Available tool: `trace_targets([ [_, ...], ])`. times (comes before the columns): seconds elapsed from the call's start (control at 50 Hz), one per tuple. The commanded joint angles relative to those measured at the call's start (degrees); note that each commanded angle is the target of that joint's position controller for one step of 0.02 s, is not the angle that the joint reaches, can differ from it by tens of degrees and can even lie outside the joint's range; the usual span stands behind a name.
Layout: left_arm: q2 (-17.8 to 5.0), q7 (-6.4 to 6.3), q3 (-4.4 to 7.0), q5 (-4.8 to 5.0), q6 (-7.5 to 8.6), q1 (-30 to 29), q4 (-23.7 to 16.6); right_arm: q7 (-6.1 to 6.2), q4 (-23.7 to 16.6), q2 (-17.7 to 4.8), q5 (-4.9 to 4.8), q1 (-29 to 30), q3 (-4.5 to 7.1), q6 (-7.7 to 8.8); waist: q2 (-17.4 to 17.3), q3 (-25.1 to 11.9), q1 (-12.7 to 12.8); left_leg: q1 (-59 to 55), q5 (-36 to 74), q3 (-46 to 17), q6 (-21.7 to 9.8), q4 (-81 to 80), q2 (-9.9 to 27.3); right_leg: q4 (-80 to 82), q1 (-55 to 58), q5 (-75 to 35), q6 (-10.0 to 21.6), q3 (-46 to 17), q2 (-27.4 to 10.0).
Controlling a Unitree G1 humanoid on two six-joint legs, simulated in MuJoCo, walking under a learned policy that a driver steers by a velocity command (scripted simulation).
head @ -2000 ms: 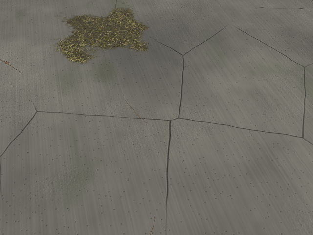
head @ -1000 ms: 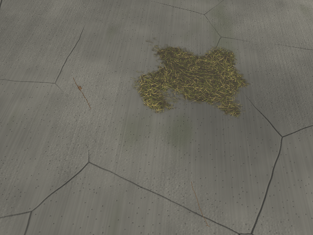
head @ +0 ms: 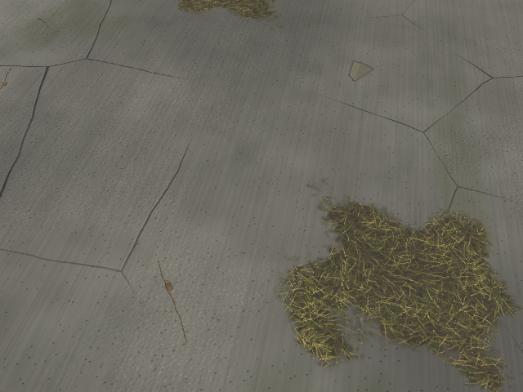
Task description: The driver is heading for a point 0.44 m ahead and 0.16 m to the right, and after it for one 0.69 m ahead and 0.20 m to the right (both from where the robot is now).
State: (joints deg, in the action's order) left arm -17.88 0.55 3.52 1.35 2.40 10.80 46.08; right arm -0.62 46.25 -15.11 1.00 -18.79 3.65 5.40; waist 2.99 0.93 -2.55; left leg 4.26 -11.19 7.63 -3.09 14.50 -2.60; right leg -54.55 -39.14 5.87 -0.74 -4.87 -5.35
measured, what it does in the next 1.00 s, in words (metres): walks ahead, turning right: right foot, then left foot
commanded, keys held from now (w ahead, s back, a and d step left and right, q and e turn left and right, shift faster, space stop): w+e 0.72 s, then w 0.10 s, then no key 0.18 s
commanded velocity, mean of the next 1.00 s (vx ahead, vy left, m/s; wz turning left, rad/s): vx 0.47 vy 0.00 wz -0.48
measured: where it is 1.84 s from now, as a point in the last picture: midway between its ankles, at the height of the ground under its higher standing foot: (322, 331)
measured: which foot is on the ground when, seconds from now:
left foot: down 0.00-0.24, up 0.26-0.70, down 0.72-1.00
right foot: up 0.00-0.22, down 0.24-0.72, up 0.74-1.00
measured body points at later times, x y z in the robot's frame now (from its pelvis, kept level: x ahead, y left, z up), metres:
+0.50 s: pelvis +0.28 -0.08 +0.00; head +0.31 -0.10 +0.45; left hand +0.43 +0.17 -0.11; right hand +0.38 -0.39 -0.09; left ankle +0.42 +0.09 -0.67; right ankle +0.26 -0.14 -0.75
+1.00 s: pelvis +0.55 -0.11 +0.00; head +0.58 -0.12 +0.45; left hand +0.83 +0.03 -0.10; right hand +0.45 -0.37 -0.12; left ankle +0.59 -0.02 -0.75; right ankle +0.55 -0.28 -0.69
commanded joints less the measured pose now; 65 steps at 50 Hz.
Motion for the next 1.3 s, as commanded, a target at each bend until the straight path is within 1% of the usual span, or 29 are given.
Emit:
trace_targets([
  [0.02,-1.21,0.83,0.01,-0.24,0.49,-1.67,-3.46,0.71,-3.64,-8.15,-0.18,4.91,1.79,1.17,-5.75,2.02,1.3,2.55,15.99,-3.69,-6.82,-8.33,15.07,8.54,1.13,-9.86,0.15,0.47,-0.86],
  [0.16,-1.02,3.18,-0.4,-0.2,0.47,-11.76,-9.6,1.48,0.16,-10.84,-1.7,-0.54,2.75,-1.47,-5.37,4.37,-1.42,-10.33,27.46,1.46,-4.81,-2.4,18.88,19.19,-0.78,-3.64,3.97,6.54,1.35],
  [0.2,-2.85,3.51,0.61,-0.22,0.18,-8.86,-10.09,2.05,-0.14,-12.54,-1.88,0.41,3.2,-2.44,-7.76,0.82,1.17,-12.19,47.21,3.08,-3.44,5.6,18.85,18.86,5.88,2.62,6.17,10.19,5.04],
  [0.24,-7.58,2.78,3.47,0.01,-0.1,5.46,-6.99,2.7,-0.75,-12.98,-2.04,1.88,3.11,-3.33,-7.38,-7.1,9.29,-6.08,52.74,5.23,-0.78,25.54,16.14,22.8,26.3,1.7,9.82,11.06,9.45],
  [0.26,-12.86,1.42,5.35,0.06,-0.79,13.88,-5.36,2.85,-1.96,-10.7,-0.79,0.58,2.09,-2.76,0.07,-12.76,12.01,8.75,31.89,5.28,1.78,43.59,13.24,23.96,44.19,0.35,13.56,-2.73,1.3],
  [0.28,-16.96,1.29,5.54,0.35,-0.32,11.37,-6.23,1.64,-4.68,-2.68,0.51,-4.55,-0.4,-0.87,11.67,-17.91,4.69,33.5,-21.88,-2.53,5.07,61.56,0.3,30.44,60.93,10.48,24.48,-35.88,-11.98],
  [0.3,-12.06,1.4,4.24,0.01,0.26,13.13,-7.16,0.67,-5.16,-7.74,-1.72,2.23,0.38,1.37,4.57,-21.16,9.57,39.49,-22.45,-13.43,3.83,65.75,1.59,36.45,62.63,14.16,24.11,-41.1,-13.31],
  [0.32,-9.56,1.37,3.53,-0.34,0.87,11.06,-6.88,0.24,-6.96,-9.48,-3.48,7.07,0.85,2.51,2.52,-12.98,9.64,43.04,-16.9,-13.18,2.53,63.73,4.16,37.4,56.7,9.96,21.47,-32.38,-11.57],
  [0.34,-8.26,1.3,3.13,-0.14,1.16,7.65,-7.31,0.55,-6.83,-8.84,-2.75,7.83,0.64,3.08,-2.14,-8.11,7.0,40.9,-12.1,-12.84,2.09,58.57,6.64,37.5,48.12,4.31,19.47,-25.59,-8.86],
  [0.38,-5.26,0.88,2.13,-1.11,1.21,2.1,-9.23,0.93,-6.1,-9.4,-0.75,6.76,1.4,2.37,-2.0,-4.34,2.82,33.45,-7.7,-12.97,3.09,51.9,9.11,39.66,35.91,-5.84,18.02,-18.28,-5.33],
  [0.44,-6.29,0.13,2.43,-0.84,1.47,2.0,-9.44,1.0,-6.57,-7.44,-0.1,6.22,1.14,0.54,-1.22,-2.91,1.33,30.47,-4.7,-11.36,5.87,44.96,8.87,41.83,28.32,-12.68,18.54,-13.82,-3.57],
  [0.54,-8.15,-1.3,3.05,-0.23,0.74,5.91,-8.02,0.57,-9.52,-4.49,-0.28,17.15,-0.21,0.57,0.9,-0.69,5.28,25.97,13.88,-10.02,7.58,23.02,4.86,41.0,23.07,-6.75,14.04,-8.62,1.46],
  [0.64,-7.69,-1.67,3.09,0.28,-0.03,9.74,-6.44,-0.59,-11.1,-7.31,-1.49,21.17,0.6,1.58,2.36,-0.79,6.3,22.91,13.73,-12.65,5.96,14.15,3.03,35.52,29.21,0.16,12.28,-16.13,-1.57],
  [0.7,-6.77,-1.76,2.96,-0.09,-0.46,8.11,-6.97,-0.49,-9.4,-9.35,-1.44,14.12,1.86,2.39,4.22,-2.65,1.94,13.77,8.39,-11.53,2.73,10.94,2.76,28.39,30.71,-3.15,10.16,-18.77,-1.11],
  [0.72,-4.16,-1.51,1.99,-0.45,-0.33,7.95,-7.55,-0.1,-8.44,-11.22,-0.58,7.84,2.68,2.69,2.46,-7.98,-1.15,2.51,7.54,-14.08,0.15,11.29,6.56,18.91,27.79,-3.39,8.29,-16.1,1.98],
  [0.74,-0.38,-1.46,0.7,-1.67,-0.05,11.91,-8.08,0.15,-7.7,-14.69,0.0,-0.17,3.42,2.56,-6.94,-16.75,-2.11,-14.08,4.9,-25.98,-4.29,12.96,17.37,2.14,18.12,11.18,5.53,-9.84,7.41],
  [0.76,0.33,-1.43,0.13,0.65,0.56,18.44,-9.13,-0.52,-4.73,-17.28,-0.25,-4.31,4.22,1.64,-25.57,-20.3,0.57,-24.96,-13.23,-53.47,-12.17,4.36,26.52,-13.5,-0.22,29.35,2.77,-5.0,11.51],
  [0.78,-5.46,-1.64,1.17,1.22,0.54,16.04,-7.15,-0.74,-5.73,-11.41,-1.36,-2.34,2.92,1.56,-15.82,-13.91,-1.14,-20.36,-25.73,-53.37,-10.5,1.23,24.9,-19.13,-5.09,25.51,2.22,-7.27,7.43],
  [0.82,-6.84,-1.62,1.64,-0.17,0.24,5.97,-8.87,-0.65,-6.29,-7.8,-0.61,3.38,1.49,0.94,-6.54,-3.25,-1.26,-6.36,-13.56,-37.3,-7.67,0.27,20.02,-18.04,-4.03,17.04,1.98,-3.73,4.18],
  [0.84,-5.77,-1.53,1.68,-0.72,0.4,3.98,-9.52,-0.6,-5.92,-6.63,-0.13,5.54,1.03,0.83,-6.34,-0.13,-0.09,-1.07,-2.92,-32.26,-8.08,-0.36,18.16,-14.85,-2.32,14.92,1.76,-3.91,3.08],
  [0.92,-1.44,-1.44,0.83,-1.18,-0.11,5.4,-9.33,-0.57,-3.8,-6.51,-0.26,6.97,0.65,1.45,-8.73,-2.07,3.29,4.04,36.14,-18.37,-9.17,0.63,15.36,-2.95,5.65,14.85,-0.38,-0.14,2.52],
  [0.98,0.42,-1.06,-0.28,-1.51,-0.34,2.76,-9.69,0.04,-2.41,-9.31,-1.03,7.69,1.27,0.31,-8.99,-4.86,2.83,5.48,41.02,-12.47,-8.81,0.32,14.01,9.15,12.02,4.78,-1.14,2.42,2.5],
  [1.06,-1.17,-0.32,0.03,-1.3,-0.38,-2.58,-10.62,0.46,-0.05,-10.05,-1.67,4.88,1.17,-1.22,-9.02,-5.27,0.77,3.55,35.08,-11.29,-7.32,2.11,13.92,18.85,16.79,-2.79,-0.25,3.19,4.23],
  [1.14,-3.92,-0.54,1.28,-2.32,-0.11,-0.13,-9.68,0.57,1.61,-8.45,-2.22,4.3,0.39,-1.75,-6.56,-5.87,3.29,4.82,24.93,-11.43,-2.76,11.05,11.16,31.9,28.81,-13.89,4.0,2.62,4.33],
  [1.16,-8.03,-1.18,2.07,-3.13,-0.23,1.96,-10.12,0.42,1.14,-6.25,-0.4,2.03,-0.53,-1.14,-0.54,-10.52,2.56,9.77,13.65,-9.09,0.42,18.18,7.69,28.28,38.88,-36.49,7.18,-4.66,-3.83],
  [1.18,-6.65,-1.6,1.34,-3.5,-1.03,2.0,-10.1,0.19,2.21,-2.58,0.29,-4.06,-1.98,-1.04,7.35,-16.14,0.66,17.18,-9.47,-7.5,3.82,26.28,4.39,26.03,47.53,-44.49,15.66,-13.53,-12.95],
  [1.2,-1.84,-1.24,0.14,-2.85,-1.56,2.96,-9.28,0.35,2.3,-4.2,-0.37,-1.4,-1.88,-2.11,8.32,-16.72,3.09,18.97,-24.65,-9.74,5.63,31.1,4.64,29.09,44.64,-35.84,18.49,-17.74,-14.42],
  [1.22,-1.15,-0.77,-0.33,-2.48,-1.63,1.96,-8.58,0.56,1.31,-6.5,-1.06,1.71,-1.26,-3.13,6.77,-13.04,3.45,21.55,-27.39,-10.53,6.28,33.7,5.16,31.59,41.25,-25.57,17.36,-17.61,-12.64],
  [1.3,-3.98,-0.7,0.41,-2.74,-1.54,-7.41,-8.35,2.24,2.88,-6.44,-0.66,1.78,-0.63,-6.31,5.16,-6.28,-0.06,14.72,-17.26,-10.29,7.89,30.53,6.59,36.8,24.55,-9.18,12.33,-10.44,-7.43],
])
